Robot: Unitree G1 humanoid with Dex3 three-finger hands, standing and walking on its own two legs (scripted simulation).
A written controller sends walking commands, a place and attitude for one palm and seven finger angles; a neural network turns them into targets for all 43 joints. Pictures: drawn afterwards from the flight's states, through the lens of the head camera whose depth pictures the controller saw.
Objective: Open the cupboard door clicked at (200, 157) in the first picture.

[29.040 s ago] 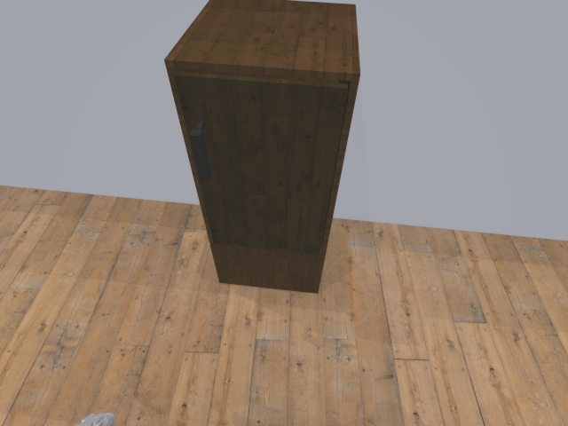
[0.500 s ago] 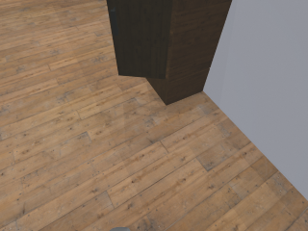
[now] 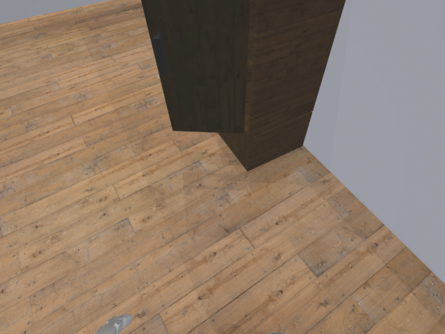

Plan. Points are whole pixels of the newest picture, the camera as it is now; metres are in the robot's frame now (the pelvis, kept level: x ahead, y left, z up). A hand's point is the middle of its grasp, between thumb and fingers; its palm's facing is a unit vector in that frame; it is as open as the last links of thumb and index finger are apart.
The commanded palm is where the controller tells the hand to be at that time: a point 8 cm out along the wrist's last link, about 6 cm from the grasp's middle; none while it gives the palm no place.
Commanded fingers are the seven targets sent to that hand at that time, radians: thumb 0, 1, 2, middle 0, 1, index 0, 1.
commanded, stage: take the last steps up to it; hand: left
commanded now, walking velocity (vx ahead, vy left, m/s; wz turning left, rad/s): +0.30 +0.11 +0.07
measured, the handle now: (162, 52) +1.02 +0.26 -0.03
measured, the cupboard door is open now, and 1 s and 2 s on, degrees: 57 57 57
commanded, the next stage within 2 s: come to a stop and stand still in 0.86 s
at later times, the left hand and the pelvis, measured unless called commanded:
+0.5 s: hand (113, 322) +0.17 +0.25 -0.17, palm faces +0.07 -0.98 -0.19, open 7.3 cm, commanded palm none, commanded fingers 0.00 0.90 0.90 -0.20 -0.30 -0.20 -0.30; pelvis +0.19 +0.06 +0.01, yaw +0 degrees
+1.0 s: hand (140, 217) +0.40 +0.24 -0.15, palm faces +0.06 -0.98 -0.20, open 7.2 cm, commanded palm none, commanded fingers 0.00 0.90 0.90 -0.20 -0.30 -0.20 -0.30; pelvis +0.39 +0.05 +0.02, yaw +0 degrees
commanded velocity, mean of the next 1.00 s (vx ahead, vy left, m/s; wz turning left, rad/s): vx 0.22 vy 0.06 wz -0.01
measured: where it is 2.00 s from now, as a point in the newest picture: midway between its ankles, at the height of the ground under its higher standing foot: (225, 283)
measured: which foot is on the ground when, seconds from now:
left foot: up 0.00-0.34, down 0.36-0.72, up 0.74-1.00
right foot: down 0.00-0.36, up 0.38-0.70, down 0.72-1.00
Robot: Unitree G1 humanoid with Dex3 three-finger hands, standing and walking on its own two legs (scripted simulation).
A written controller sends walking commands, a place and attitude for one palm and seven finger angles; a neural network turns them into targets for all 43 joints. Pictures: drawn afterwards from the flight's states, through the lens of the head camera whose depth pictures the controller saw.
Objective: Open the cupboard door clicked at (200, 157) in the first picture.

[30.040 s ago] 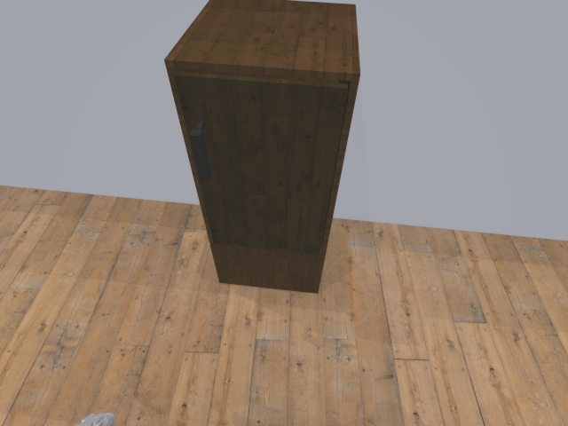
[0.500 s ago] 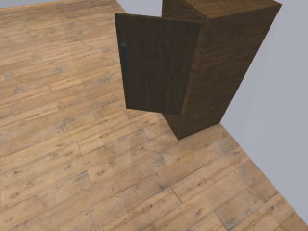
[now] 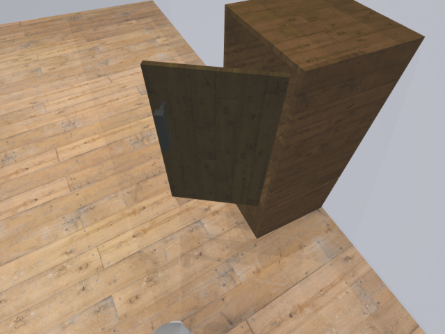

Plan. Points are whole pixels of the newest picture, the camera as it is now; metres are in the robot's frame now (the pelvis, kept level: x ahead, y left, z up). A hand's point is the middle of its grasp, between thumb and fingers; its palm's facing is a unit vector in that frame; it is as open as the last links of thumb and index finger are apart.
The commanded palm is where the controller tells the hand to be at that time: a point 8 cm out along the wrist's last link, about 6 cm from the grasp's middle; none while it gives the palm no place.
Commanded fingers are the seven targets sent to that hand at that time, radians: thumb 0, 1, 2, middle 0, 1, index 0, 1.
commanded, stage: come to a stop and stand still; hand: left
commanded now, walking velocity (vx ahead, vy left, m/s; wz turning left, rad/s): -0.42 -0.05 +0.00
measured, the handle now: (165, 126) +0.63 +0.20 -0.05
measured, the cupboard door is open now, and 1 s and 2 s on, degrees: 57 57 57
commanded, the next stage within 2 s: none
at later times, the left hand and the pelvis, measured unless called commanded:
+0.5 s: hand out of the picture +0.10 +0.19 -0.18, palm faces +0.01 -0.96 -0.29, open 7.3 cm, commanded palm none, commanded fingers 0.00 0.90 0.90 -0.20 -0.30 -0.20 -0.30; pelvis +0.02 -0.02 -0.02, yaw -2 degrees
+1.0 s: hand out of the picture +0.09 +0.20 -0.18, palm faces -0.01 -0.97 -0.25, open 7.3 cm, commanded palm none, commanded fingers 0.00 0.90 0.90 -0.20 -0.30 -0.20 -0.30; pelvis +0.03 +0.00 -0.02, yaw -2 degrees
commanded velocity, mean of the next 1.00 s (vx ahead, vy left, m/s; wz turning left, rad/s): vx -0.07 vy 0.00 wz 0.00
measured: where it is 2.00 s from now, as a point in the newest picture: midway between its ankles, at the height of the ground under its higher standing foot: outside the picture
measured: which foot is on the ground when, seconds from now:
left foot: up 0.00-0.04, down 0.06-0.44, up 0.46-0.66, down 0.68-1.00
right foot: down 0.00-0.08, up 0.10-0.42, down 0.44-1.00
